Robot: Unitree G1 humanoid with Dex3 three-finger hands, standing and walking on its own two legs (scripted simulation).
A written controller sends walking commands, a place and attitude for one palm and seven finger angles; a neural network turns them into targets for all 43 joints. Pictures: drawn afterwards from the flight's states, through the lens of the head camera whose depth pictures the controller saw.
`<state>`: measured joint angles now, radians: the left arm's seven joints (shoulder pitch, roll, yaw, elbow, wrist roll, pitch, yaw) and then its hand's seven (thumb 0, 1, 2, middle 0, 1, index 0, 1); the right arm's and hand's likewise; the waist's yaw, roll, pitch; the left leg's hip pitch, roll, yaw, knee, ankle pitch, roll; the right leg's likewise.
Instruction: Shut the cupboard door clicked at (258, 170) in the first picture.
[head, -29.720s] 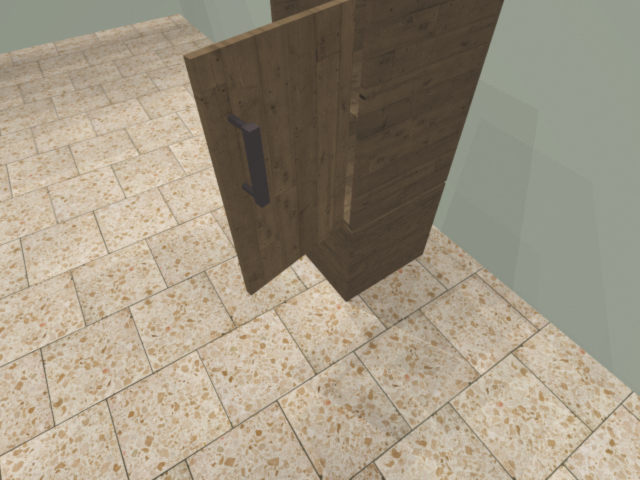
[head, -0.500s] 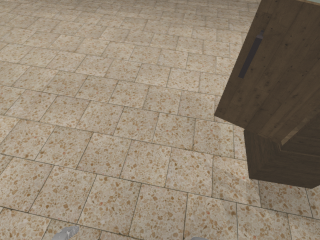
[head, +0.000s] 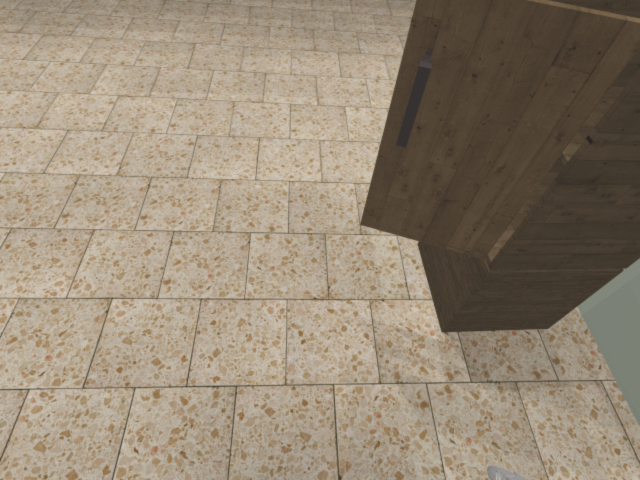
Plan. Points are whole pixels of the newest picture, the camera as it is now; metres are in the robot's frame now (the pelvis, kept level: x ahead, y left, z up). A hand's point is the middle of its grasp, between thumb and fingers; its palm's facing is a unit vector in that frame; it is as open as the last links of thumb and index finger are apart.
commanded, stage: turn to face it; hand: left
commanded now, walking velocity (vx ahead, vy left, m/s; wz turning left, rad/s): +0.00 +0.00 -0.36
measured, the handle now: (414, 101) +0.73 -0.11 +0.07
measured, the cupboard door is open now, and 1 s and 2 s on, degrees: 69 69 69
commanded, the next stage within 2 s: take the last steps up to it in 0.22 s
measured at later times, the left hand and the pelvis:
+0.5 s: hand (211, 469) +0.15 +0.15 -0.15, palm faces -0.21 -0.95 -0.23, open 7.4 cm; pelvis +0.01 -0.02 +0.00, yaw -12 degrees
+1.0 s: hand (243, 402) +0.24 +0.13 -0.17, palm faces -0.26 -0.95 -0.17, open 7.4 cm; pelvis +0.15 -0.05 +0.01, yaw -16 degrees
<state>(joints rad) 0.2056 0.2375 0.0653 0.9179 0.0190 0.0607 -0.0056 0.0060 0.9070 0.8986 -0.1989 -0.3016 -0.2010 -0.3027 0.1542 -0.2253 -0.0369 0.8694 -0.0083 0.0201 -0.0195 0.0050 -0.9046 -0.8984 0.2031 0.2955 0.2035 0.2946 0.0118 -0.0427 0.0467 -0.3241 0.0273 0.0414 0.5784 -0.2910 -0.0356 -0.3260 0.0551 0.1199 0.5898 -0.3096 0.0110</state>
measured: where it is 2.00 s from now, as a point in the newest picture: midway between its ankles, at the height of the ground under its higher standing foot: outside the picture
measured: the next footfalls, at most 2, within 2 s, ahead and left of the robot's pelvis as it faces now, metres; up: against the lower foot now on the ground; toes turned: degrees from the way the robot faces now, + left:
right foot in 0.44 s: -0.01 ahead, -0.13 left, +0.00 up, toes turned -15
left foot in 0.80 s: +0.22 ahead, +0.06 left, +0.00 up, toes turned -5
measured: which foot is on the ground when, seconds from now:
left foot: down 0.00-0.44, up 0.46-0.78, down 0.80-1.00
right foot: up 0.00-0.42, down 0.44-0.80, up 0.82-1.00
